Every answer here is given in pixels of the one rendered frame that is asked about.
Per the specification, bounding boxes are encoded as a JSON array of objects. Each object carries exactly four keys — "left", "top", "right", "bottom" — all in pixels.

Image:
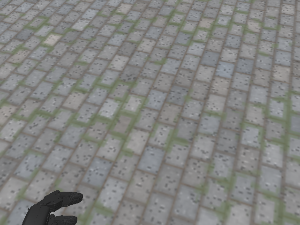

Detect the robot left hand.
[{"left": 22, "top": 190, "right": 83, "bottom": 225}]

